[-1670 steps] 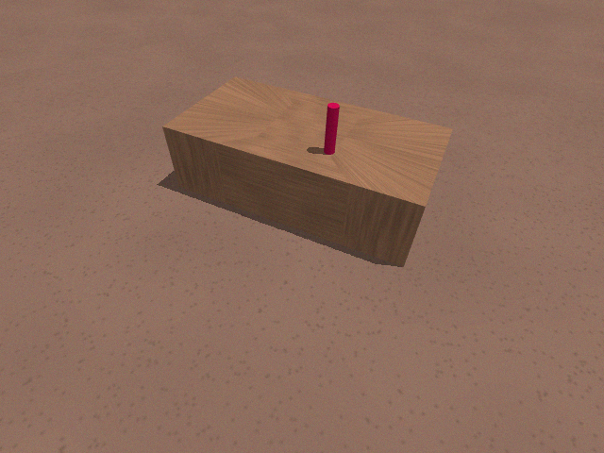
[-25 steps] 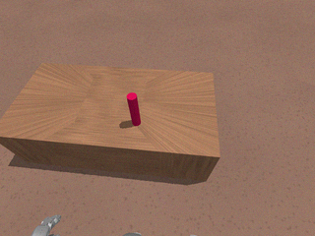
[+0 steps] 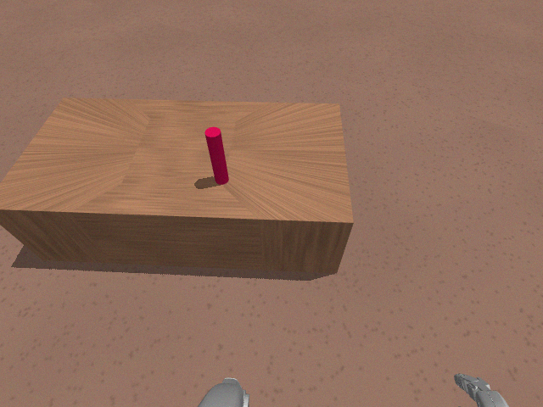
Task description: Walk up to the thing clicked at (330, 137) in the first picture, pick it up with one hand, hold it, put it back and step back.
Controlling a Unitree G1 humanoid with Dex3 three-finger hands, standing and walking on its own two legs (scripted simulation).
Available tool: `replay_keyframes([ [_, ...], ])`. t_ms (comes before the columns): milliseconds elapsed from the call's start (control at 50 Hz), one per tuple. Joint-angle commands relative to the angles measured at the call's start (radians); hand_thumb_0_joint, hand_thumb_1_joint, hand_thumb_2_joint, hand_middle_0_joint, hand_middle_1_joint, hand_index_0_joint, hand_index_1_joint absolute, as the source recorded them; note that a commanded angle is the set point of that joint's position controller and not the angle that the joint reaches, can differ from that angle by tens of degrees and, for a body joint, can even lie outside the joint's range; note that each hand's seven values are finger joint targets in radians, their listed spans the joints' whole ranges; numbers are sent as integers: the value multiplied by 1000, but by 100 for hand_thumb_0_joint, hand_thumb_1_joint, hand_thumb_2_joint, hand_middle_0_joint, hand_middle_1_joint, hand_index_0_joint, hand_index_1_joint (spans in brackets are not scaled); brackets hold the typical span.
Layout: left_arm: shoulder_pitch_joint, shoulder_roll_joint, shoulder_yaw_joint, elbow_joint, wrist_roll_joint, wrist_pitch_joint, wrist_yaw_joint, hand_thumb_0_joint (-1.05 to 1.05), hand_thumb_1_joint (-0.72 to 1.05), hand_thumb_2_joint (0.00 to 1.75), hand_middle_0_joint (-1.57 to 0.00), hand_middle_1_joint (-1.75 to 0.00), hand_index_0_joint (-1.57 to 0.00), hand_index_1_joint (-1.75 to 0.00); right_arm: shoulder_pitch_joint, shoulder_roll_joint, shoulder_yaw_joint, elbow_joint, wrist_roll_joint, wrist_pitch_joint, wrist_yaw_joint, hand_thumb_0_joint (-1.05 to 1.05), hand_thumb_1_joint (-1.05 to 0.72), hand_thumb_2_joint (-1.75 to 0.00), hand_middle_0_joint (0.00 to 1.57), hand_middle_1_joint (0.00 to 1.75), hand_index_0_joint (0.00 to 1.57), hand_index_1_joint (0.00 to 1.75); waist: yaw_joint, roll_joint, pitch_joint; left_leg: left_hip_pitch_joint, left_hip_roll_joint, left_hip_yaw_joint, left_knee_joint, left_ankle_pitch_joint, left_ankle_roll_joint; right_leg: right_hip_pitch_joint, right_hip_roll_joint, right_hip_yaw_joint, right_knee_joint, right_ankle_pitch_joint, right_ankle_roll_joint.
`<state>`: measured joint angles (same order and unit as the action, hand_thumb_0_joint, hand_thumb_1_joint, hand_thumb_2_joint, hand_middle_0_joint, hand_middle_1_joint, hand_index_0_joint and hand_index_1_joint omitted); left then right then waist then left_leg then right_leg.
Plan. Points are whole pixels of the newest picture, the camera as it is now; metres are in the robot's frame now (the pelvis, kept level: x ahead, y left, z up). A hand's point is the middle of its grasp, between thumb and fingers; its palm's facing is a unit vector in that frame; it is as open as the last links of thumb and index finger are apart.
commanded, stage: step back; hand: left
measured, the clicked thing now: (217, 157) +0.87 +0.22 -0.29
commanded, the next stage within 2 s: stand in 1.78 s
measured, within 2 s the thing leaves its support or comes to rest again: neither
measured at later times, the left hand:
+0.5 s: hand out of the picture -0.05 +0.28 -0.13, palm faces +0.07 -0.92 -0.38, open 7.3 cm
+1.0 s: hand out of the picture -0.26 +0.28 -0.14, palm faces +0.11 -0.91 -0.41, open 7.3 cm
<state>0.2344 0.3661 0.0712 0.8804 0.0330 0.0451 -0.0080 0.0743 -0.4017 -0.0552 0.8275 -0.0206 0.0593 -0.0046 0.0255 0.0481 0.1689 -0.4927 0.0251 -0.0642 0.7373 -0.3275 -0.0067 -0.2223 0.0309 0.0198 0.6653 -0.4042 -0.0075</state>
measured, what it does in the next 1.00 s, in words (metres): walks backwards: left foot, then right foot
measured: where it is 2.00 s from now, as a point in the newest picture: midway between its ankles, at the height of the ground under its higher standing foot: outside the picture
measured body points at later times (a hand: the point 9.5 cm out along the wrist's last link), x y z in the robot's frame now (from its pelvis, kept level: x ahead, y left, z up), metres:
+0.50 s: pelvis -0.16 +0.00 +0.01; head -0.11 +0.02 +0.46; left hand -0.06 +0.32 -0.11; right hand -0.03 -0.30 -0.10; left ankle -0.11 +0.12 -0.72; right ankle -0.19 -0.14 -0.65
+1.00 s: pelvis -0.29 -0.01 +0.01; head -0.29 -0.01 +0.46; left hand -0.26 +0.32 -0.11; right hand -0.22 -0.32 -0.12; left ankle -0.29 +0.11 -0.72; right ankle -0.25 -0.13 -0.70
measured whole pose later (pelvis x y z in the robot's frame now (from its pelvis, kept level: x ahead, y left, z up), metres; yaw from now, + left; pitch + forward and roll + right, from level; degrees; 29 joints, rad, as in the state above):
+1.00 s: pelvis -0.29 -0.01 +0.01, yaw +6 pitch -4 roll +1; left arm 0.21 0.41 0.07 0.94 0.03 0.04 -0.01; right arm 0.24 -0.36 -0.05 1.01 -0.05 0.01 0.02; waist 0.02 -0.03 0.08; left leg -0.23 -0.04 -0.02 0.60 -0.31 0.03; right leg -0.35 -0.04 0.02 0.79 -0.47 -0.02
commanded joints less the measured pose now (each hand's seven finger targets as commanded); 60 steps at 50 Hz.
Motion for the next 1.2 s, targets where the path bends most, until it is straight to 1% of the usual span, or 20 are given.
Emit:
replay_keyframes([
  [0,-135,308,79,-146,3,-37,28,0,90,90,-20,-30,-20,-30,34,-202,-61,-58,16,-16,-27,0,-90,-90,20,30,20,30,-34,-141,-78,11,-139,-146,442,-166,-3,-214,-329,301,-320,263,-217],
  [180,-37,264,70,-148,0,-23,54,0,90,90,-20,-30,-20,-30,80,-149,-37,-52,1,-38,-23,0,-90,-90,20,30,20,30,35,-235,-208,41,-58,21,9,-198,-7,205,-300,170,-85,729,-188],
  [240,-93,261,56,-167,-18,-5,46,0,90,90,-20,-30,-20,-30,183,-169,-54,3,-3,-43,-21,0,-90,-90,20,30,20,30,-19,-183,-245,261,-46,68,-337,139,17,87,-251,125,23,617,-124],
  [260,-78,225,39,-178,-21,-2,41,0,90,90,-20,-30,-20,-30,175,-223,-70,-1,-16,-44,-24,0,-90,-90,20,30,20,30,-16,-83,-252,344,83,-111,-346,287,62,-63,-186,101,88,423,-71],
  [280,-118,207,32,-194,-31,-6,45,0,90,90,-20,-30,-20,-30,108,-345,-85,-21,-1,-37,-11,0,-90,-90,20,30,20,30,-26,183,-236,305,298,-371,-364,424,219,-196,9,-58,240,8,-11],
  [300,-178,237,57,-183,-21,-3,56,0,90,90,-20,-30,-20,-30,98,-374,-94,-35,-8,-43,-10,0,-90,-90,20,30,20,30,-79,202,-219,183,397,-501,-400,480,334,-172,20,72,462,-249,1],
  [380,-75,220,53,-116,-37,1,49,0,90,90,-20,-30,-20,-30,18,-243,-52,-37,-10,-46,-28,0,-90,-90,20,30,20,30,10,80,-174,232,243,-177,-282,584,245,-226,38,141,603,-141,-7],
  [480,-69,196,45,-111,-19,-14,35,0,90,90,-20,-30,-20,-30,58,-229,-52,-50,-20,-28,-18,0,-90,-90,20,30,20,30,-36,140,-192,360,237,-167,-262,535,252,-173,-1,32,220,-132,36],
  [580,53,223,54,-28,2,-40,32,0,90,90,-20,-30,-20,-30,8,-228,-47,-56,4,-5,-6,0,-90,-90,20,30,20,30,14,97,-299,217,165,-97,-151,243,130,117,-29,13,-260,142,-30],
  [600,44,291,73,-29,15,-45,31,0,90,90,-20,-30,-20,-30,16,-170,-31,-66,6,-8,-3,0,-90,-90,20,30,20,30,3,-91,-241,-16,42,-57,-27,-3,57,160,-180,280,-304,28,-83],
  [620,-15,404,100,-57,13,-37,27,0,90,90,-20,-30,-20,-30,-34,-161,-38,-82,7,-8,-20,0,-90,-90,20,30,20,30,55,-307,-175,-26,-89,-15,208,-265,5,-103,-430,510,-396,4,-254],
  [640,-97,409,96,-89,14,-43,32,0,90,90,-20,-30,-20,-30,-33,-199,-55,-70,4,1,-25,0,-90,-90,20,30,20,30,30,-271,-90,18,-58,-136,380,-270,-10,-279,-492,567,-435,-18,-305],
  [700,-185,271,63,-99,14,-54,38,0,90,90,-20,-30,-20,-30,67,-187,-47,-10,13,-16,-18,0,-90,-90,20,30,20,30,-42,-128,-118,40,-112,-98,430,-127,-4,-165,-278,208,-277,195,-192],
  [800,-79,298,80,-72,24,-61,29,0,90,90,-20,-30,-20,-30,35,-175,-43,-5,-17,-42,-3,0,-90,-90,20,30,20,30,40,-224,-134,9,-29,-4,77,-193,-15,40,-287,249,-292,-145,-188],
  [880,-88,248,44,-60,12,-41,11,0,90,90,-20,-30,-20,-30,162,-167,-57,97,-16,-74,-1,0,-90,-90,20,30,20,30,-23,-145,-151,410,-61,57,-380,-50,19,-167,-217,145,-165,-166,-117],
  [920,-106,186,26,-49,-17,-39,9,0,90,90,-20,-30,-20,-30,127,-303,-68,84,-28,-88,-5,0,-90,-90,20,30,20,30,-43,172,-121,290,291,-532,-559,-567,177,-337,-48,-33,114,-176,-5],
  [940,-143,268,54,-35,-5,-40,11,0,90,90,-20,-30,-20,-30,69,-328,-78,63,-22,-91,0,0,-90,-90,20,30,20,30,-44,93,-37,78,333,-553,-598,-624,239,-222,-80,61,219,-169,-7],
  [980,-79,220,43,-3,-23,-45,-7,0,90,90,-20,-30,-20,-30,10,-225,-40,63,-26,-108,-4,0,-90,-90,20,30,20,30,10,29,-59,170,211,-319,-513,-364,174,-188,-82,68,199,-42,-12],
  [1100,-22,193,46,61,-3,-67,-6,0,90,90,-20,-30,-20,-30,26,-209,-44,74,-20,-76,9,0,-90,-90,20,30,20,30,7,100,-92,86,136,-136,-414,-326,108,103,-12,-58,-218,63,-17],
  [1180,-69,327,71,47,15,-92,6,0,90,90,-20,-30,-20,-30,57,-165,-40,86,-9,-67,2,0,-90,-90,20,30,20,30,8,-172,-37,27,-33,-22,99,-208,4,-66,-379,503,-512,-491,-202],
])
